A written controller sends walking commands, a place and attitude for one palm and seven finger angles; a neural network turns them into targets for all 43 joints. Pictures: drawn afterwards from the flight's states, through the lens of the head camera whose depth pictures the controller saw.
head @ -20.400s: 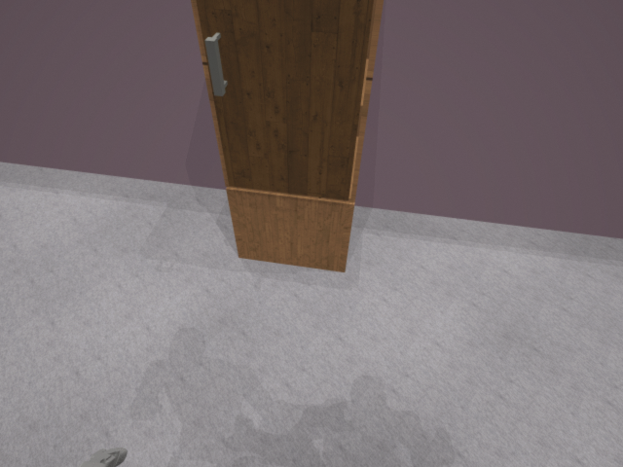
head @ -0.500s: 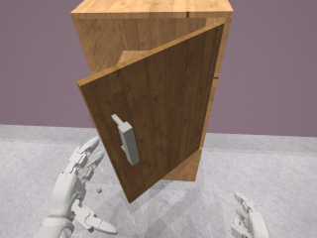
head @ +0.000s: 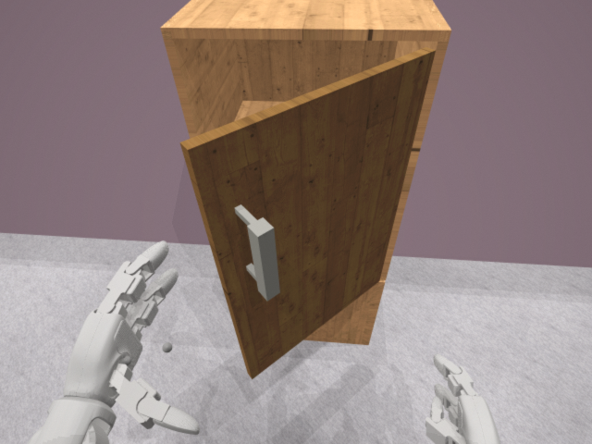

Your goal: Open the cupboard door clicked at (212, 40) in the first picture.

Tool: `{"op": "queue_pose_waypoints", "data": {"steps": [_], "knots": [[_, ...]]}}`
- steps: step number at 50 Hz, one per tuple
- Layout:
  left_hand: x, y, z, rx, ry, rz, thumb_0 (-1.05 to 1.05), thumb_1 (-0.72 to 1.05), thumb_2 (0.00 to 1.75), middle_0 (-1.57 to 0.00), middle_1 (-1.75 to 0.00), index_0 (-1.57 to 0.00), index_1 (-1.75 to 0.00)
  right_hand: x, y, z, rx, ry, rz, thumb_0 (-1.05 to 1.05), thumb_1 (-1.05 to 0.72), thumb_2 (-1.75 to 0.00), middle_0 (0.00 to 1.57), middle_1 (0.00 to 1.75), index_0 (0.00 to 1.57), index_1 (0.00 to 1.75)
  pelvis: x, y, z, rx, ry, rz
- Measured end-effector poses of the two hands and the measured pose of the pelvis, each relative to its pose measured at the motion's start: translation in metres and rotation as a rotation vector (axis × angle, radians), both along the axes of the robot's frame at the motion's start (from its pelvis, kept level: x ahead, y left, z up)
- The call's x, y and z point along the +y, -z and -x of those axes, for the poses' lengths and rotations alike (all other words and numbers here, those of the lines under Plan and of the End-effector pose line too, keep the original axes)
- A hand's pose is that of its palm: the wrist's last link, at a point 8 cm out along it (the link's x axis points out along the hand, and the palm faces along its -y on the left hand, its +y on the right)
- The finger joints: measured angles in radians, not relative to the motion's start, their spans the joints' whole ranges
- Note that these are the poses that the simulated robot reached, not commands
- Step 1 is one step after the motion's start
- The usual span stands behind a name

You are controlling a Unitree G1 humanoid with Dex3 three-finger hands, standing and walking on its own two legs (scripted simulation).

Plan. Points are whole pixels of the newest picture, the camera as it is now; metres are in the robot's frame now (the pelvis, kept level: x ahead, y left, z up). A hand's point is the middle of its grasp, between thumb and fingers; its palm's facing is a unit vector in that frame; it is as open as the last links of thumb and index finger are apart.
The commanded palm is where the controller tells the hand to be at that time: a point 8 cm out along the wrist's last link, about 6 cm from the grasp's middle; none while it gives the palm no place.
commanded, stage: draw the hand back to the body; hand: left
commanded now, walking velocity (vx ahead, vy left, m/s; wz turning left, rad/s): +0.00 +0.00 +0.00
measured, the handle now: (256, 253) +0.34 +0.09 +0.11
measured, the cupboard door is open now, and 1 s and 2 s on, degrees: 44 44 44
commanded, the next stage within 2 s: step back with the hand held close in 1.28 s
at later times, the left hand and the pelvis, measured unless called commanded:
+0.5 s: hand (102, 320) +0.20 +0.22 +0.15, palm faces +0.29 -0.89 -0.35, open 13.9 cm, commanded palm +0.16 +0.27 +0.17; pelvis +0.01 +0.01 +0.03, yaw -1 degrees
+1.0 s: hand (60, 268) +0.23 +0.26 +0.20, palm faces +0.44 -0.80 -0.41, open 8.2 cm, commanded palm +0.18 +0.29 +0.20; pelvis +0.03 +0.00 +0.04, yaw -2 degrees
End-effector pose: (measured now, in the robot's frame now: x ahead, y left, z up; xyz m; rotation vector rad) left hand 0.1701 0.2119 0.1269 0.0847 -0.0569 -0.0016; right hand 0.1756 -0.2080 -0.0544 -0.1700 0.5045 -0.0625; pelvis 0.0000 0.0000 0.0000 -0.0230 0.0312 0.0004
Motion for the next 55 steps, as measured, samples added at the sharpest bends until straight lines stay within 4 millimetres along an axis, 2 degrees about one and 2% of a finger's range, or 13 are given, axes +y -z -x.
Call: {"op": "queue_pose_waypoints", "data": {"steps": [11, 15, 20, 26, 38, 49, 55], "knots": [[0.019, -0.014, 0.007, 0.002, -0.012, -0.015, -0.01, -0.47, 0.31, -0.16, -0.3, -0.15, -0.3, 0.008, -0.01, -0.003, -0.029, -0.026, 0.018, 0.01, -0.9, -0.9, 0.2, 0.3, 0.2, 0.3, 0.005, -0.006, 0.002, -0.03, -0.006, 0.006], [0.032, -0.028, 0.007, -0.013, -0.145, -0.16, -0.01, -0.4, 0.34, -0.16, -0.3, -0.16, -0.3, 0.008, -0.015, -0.004, -0.011, -0.013, 0.044, 0.01, -0.9, -0.9, 0.2, 0.3, 0.2, 0.3, 0.005, -0.013, 0.0, -0.052, 0.004, 0.006], [0.044, -0.035, 0.008, -0.01, -0.258, -0.229, -0.01, -0.26, 0.4, -0.17, -0.3, -0.16, -0.3, 0.008, -0.018, -0.003, 0.035, 0.002, 0.061, 0.01, -0.9, -0.9, 0.2, 0.3, 0.2, 0.3, 0.008, -0.022, -0.004, -0.072, 0.011, 0.004], [0.055, -0.044, 0.003, -0.006, -0.306, -0.285, 0.0, -0.06, 0.48, -0.17, -0.3, -0.17, -0.3, 0.008, -0.018, -0.004, 0.083, 0.005, 0.071, 0.01, -0.9, -0.9, 0.2, 0.3, 0.2, 0.3, 0.012, -0.031, -0.012, -0.091, 0.02, -0.004], [0.075, -0.072, -0.012, -0.071, -0.381, -0.349, 0.0, 0.35, 0.66, -0.19, -0.3, -0.19, -0.3, 0.006, -0.023, -0.025, 0.105, 0.007, 0.06, 0.01, -0.9, -0.9, 0.2, 0.3, 0.2, 0.3, 0.011, -0.04, -0.027, -0.112, 0.035, -0.014], [0.084, -0.089, -0.017, -0.108, -0.446, -0.378, 0.01, 0.72, 0.82, -0.21, -0.3, -0.2, -0.3, -0.006, -0.024, -0.035, 0.126, 0.011, 0.061, 0.01, -0.9, -0.9, 0.2, 0.3, 0.2, 0.3, 0.002, -0.043, -0.033, -0.116, 0.037, -0.015], [0.075, -0.083, -0.018, -0.079, -0.436, -0.358, 0.01, 0.83, 0.87, -0.21, -0.3, -0.21, -0.3, -0.014, -0.021, -0.033, 0.145, 0.022, 0.058, 0.01, -0.9, -0.9, 0.2, 0.3, 0.2, 0.3, -0.002, -0.044, -0.033, -0.116, 0.038, -0.016]]}}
